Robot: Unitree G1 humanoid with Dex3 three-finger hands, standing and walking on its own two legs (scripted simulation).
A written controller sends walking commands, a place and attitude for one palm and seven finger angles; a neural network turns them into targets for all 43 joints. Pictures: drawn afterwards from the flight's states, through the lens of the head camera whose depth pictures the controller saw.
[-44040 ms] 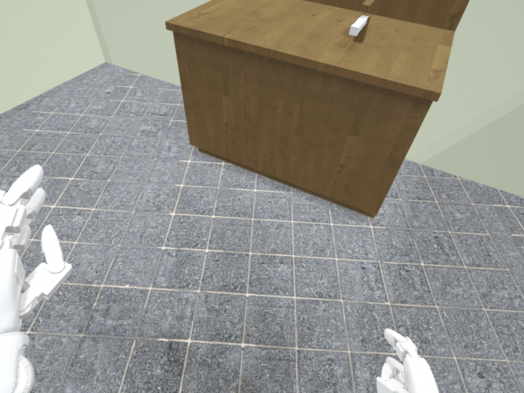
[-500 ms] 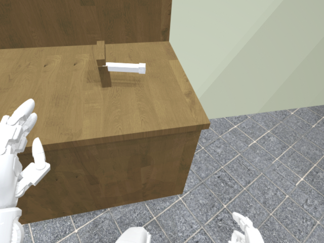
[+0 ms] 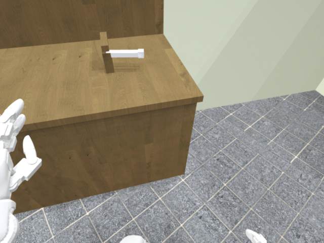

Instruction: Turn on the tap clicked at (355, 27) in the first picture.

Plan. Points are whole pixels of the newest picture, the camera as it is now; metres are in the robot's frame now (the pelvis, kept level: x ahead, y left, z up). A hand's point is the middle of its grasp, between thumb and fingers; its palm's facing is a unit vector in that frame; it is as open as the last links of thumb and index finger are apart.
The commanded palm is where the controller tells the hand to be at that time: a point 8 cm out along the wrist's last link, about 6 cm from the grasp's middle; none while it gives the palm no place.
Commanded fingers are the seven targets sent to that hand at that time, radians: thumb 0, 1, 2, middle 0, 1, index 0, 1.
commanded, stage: stop stepping back and stand still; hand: left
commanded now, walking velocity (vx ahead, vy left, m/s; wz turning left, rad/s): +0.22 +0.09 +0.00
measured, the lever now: (141, 53) +0.82 +0.15 +0.08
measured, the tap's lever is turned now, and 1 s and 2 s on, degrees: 77 77 77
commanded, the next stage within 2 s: stand and check the lever's angle in 0.68 s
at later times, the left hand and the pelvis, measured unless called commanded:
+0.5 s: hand (46, 183) +0.18 +0.22 +0.16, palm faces +0.39 -0.83 -0.39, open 7.4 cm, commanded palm +0.13 +0.26 +0.19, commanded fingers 0.00 0.90 0.90 -0.20 -0.30 -0.20 -0.30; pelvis -0.03 -0.02 +0.00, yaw +0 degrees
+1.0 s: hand (53, 157) +0.23 +0.23 +0.17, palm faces +0.37 -0.86 -0.35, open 7.4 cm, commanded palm +0.18 +0.27 +0.19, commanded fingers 0.00 0.90 0.90 -0.20 -0.30 -0.20 -0.30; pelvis +0.02 -0.01 +0.02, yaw +0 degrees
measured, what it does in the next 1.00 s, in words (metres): steps on the spot: left foot, then left foot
